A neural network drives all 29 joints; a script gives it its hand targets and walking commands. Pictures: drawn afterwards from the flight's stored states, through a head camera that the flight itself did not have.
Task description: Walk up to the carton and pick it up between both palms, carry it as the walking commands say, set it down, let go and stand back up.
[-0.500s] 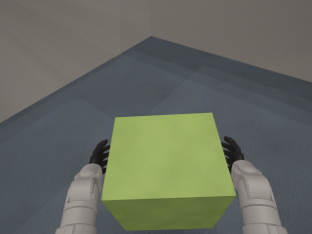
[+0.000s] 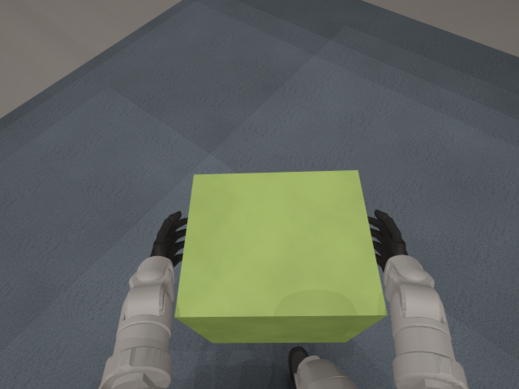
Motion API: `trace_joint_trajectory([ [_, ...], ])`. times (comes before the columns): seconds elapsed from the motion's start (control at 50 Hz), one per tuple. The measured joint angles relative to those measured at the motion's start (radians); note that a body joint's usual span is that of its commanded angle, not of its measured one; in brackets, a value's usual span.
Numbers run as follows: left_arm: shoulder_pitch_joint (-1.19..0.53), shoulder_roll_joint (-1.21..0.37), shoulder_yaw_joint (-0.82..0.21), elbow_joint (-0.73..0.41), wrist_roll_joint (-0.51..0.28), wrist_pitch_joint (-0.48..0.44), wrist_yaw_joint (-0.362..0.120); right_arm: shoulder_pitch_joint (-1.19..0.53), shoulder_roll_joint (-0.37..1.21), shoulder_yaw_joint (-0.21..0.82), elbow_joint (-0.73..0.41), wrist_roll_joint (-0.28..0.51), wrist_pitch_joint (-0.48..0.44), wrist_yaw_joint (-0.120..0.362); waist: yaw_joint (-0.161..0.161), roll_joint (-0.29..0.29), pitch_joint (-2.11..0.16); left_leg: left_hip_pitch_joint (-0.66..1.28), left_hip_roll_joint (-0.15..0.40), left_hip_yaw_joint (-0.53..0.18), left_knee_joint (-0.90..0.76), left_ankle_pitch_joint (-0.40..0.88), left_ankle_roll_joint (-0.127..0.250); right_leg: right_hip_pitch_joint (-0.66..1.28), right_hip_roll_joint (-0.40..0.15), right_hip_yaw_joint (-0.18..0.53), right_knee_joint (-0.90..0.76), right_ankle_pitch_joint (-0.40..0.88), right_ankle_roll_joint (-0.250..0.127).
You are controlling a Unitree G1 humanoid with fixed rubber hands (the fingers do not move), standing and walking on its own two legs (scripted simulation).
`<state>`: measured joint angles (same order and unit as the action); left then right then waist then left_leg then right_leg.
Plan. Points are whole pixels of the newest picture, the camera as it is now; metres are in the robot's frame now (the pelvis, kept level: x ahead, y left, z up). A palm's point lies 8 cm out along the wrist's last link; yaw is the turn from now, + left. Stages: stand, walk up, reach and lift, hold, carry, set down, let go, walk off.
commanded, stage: set down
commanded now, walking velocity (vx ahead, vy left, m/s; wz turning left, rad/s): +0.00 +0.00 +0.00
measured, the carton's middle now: (277, 266) +0.32 -0.04 -0.13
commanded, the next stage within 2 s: none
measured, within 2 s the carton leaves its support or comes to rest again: neither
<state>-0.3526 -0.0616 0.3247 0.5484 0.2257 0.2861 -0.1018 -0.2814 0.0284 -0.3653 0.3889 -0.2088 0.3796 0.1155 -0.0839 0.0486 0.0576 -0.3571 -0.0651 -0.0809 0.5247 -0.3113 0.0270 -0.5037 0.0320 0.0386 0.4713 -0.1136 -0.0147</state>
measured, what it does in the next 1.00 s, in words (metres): lowers itself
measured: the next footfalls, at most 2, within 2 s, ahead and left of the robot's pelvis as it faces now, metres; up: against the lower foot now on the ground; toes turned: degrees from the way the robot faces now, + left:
none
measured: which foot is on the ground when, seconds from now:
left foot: down 0.00-1.00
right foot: down 0.00-1.00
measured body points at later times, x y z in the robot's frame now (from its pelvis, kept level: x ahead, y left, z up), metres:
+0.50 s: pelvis -0.03 -0.01 -0.06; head +0.14 -0.04 +0.36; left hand +0.36 +0.13 -0.14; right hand +0.32 -0.24 -0.14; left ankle -0.04 +0.11 -0.73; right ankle +0.07 -0.11 -0.73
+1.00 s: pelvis -0.06 -0.01 -0.15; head +0.16 -0.05 +0.25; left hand +0.39 +0.13 -0.23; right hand +0.35 -0.24 -0.23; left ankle -0.04 +0.11 -0.73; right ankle +0.07 -0.11 -0.73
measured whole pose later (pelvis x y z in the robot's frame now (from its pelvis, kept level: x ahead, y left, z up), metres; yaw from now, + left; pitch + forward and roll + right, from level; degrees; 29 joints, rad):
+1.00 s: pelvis -0.06 -0.01 -0.15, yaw +3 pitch +37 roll +3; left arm -0.76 0.03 0.39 0.72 0.13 0.25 -0.03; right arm -0.71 -0.08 -0.41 0.58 -0.13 0.33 0.05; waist -0.09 0.08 -0.16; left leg -1.45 -0.14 -0.05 1.33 -0.54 0.00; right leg -1.59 0.04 0.07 1.24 -0.30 0.00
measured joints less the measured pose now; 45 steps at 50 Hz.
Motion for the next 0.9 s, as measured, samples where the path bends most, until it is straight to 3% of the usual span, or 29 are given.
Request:
trace_joint_trajectory([
  [0.18, 0.005, -0.008, -0.035, -0.005, -0.046, -0.074, 0.056, -0.019, -0.040, 0.008, 0.043, 0.035, -0.098, 0.009, 0.000, 0.008, -0.062, -0.222, -0.018, 0.007, 0.133, -0.049, 0.004, -0.224, -0.004, 0.014, 0.131, -0.047, 0.011],
  [0.38, -0.066, 0.011, -0.023, 0.047, -0.069, -0.115, 0.083, -0.120, -0.062, -0.001, 0.122, 0.048, -0.135, 0.002, -0.007, 0.013, -0.111, -0.440, -0.037, 0.012, 0.285, -0.090, -0.004, -0.445, -0.004, 0.028, 0.286, -0.086, 0.013],
  [0.9, -0.391, 0.093, 0.079, 0.166, -0.087, -0.044, 0.059, -0.416, -0.094, -0.037, 0.184, 0.061, -0.039, -0.066, -0.003, 0.034, -0.188, -1.001, -0.065, 0.025, 0.754, -0.209, -0.034, -1.003, 0.015, 0.028, 0.720, -0.169, 0.010],
])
